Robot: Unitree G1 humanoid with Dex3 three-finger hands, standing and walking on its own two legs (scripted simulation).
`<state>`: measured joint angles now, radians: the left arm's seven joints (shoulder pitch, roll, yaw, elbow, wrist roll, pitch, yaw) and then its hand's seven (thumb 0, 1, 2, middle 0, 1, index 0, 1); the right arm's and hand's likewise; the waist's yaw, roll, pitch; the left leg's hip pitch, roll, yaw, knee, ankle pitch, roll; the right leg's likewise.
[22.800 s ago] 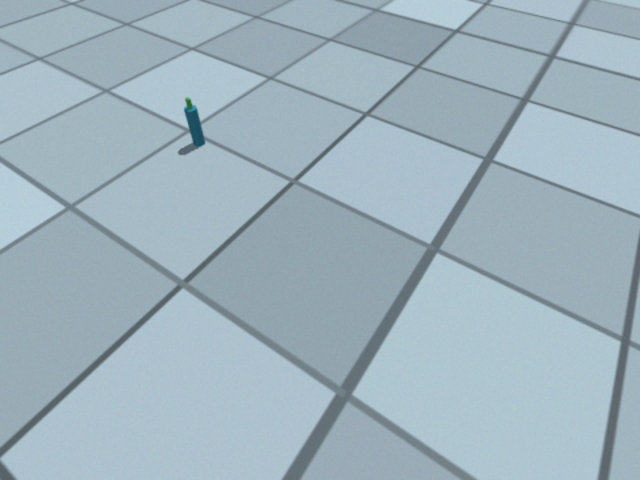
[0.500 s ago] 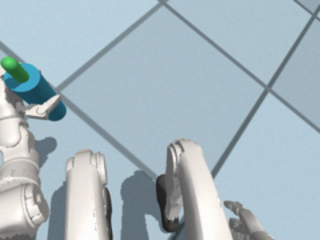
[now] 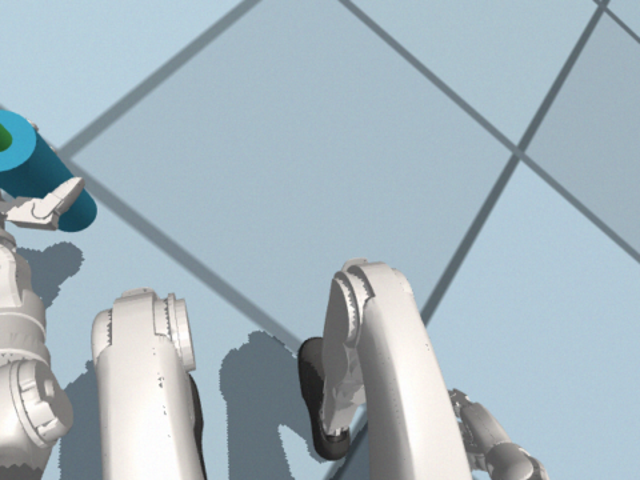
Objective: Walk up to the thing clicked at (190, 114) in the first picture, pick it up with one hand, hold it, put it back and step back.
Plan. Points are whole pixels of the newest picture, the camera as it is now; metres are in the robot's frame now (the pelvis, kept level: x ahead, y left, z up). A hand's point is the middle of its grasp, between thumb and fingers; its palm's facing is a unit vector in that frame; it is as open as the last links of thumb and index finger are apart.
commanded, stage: crouch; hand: left
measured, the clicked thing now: (32, 173) +0.46 +0.26 -0.07
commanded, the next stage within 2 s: lower in 0.16 s
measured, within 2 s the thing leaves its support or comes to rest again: neither
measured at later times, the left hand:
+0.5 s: hand (51, 186) +0.47 +0.26 -0.13, palm faces +0.28 -0.96 -0.01, open 9.2 cm
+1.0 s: hand (62, 197) +0.47 +0.26 -0.17, palm faces +0.30 -0.95 -0.01, open 9.2 cm
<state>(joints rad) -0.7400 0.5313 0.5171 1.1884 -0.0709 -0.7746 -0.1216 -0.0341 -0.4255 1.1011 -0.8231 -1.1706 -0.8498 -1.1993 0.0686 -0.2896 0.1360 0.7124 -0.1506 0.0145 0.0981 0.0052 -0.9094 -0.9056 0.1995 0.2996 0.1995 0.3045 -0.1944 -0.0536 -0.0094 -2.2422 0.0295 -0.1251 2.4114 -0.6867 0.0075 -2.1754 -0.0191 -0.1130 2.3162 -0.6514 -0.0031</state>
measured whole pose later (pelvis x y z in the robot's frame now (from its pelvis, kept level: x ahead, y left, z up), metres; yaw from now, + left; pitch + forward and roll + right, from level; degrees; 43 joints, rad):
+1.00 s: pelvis +0.00 +0.01 -0.04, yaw -5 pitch +21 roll -13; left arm -0.72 0.71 0.55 1.32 -0.08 -0.92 -0.06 -0.03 -0.42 1.10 -0.82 -1.17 -0.85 -1.20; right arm -0.04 -0.35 0.33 0.65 -0.26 0.03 0.14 0.00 -0.91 -0.90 0.20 0.30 0.20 0.30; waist -0.25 -0.16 0.19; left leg -2.27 0.02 -0.25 2.58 -0.71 0.01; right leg -2.15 0.01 -0.21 2.40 -0.63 0.02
